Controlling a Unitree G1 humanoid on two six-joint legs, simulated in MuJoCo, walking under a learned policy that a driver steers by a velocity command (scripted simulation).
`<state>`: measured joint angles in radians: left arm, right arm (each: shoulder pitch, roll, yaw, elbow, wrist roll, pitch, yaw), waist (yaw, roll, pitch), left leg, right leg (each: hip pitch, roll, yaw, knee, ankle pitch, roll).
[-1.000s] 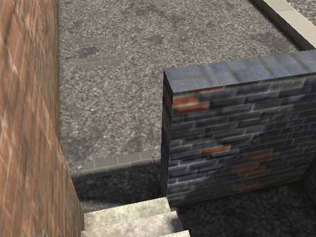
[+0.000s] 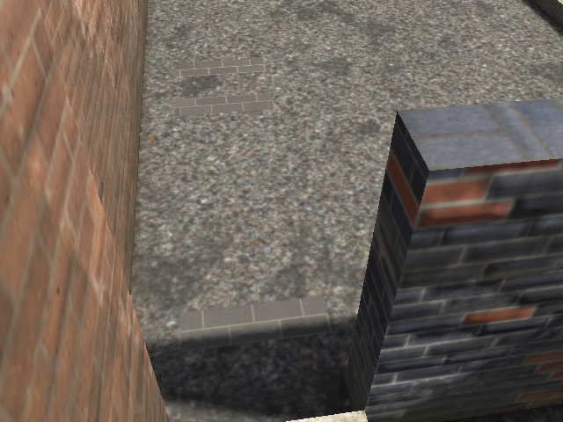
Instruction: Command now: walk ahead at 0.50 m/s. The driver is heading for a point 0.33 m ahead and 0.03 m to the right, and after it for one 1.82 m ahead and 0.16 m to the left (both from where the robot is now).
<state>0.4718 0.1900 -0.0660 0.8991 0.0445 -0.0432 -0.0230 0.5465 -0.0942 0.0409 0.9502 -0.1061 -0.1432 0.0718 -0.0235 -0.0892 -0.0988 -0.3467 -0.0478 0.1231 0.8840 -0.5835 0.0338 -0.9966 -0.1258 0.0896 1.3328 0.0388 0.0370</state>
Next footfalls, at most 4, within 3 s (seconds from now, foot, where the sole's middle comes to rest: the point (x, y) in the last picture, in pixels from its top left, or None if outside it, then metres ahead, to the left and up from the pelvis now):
0.22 right None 0.26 -0.20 -0.92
0.60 left None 0.27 0.04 -0.92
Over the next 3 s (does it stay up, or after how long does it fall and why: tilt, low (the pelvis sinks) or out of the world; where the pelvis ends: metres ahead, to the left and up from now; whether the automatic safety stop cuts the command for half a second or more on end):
stays up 0.23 -0.12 -0.14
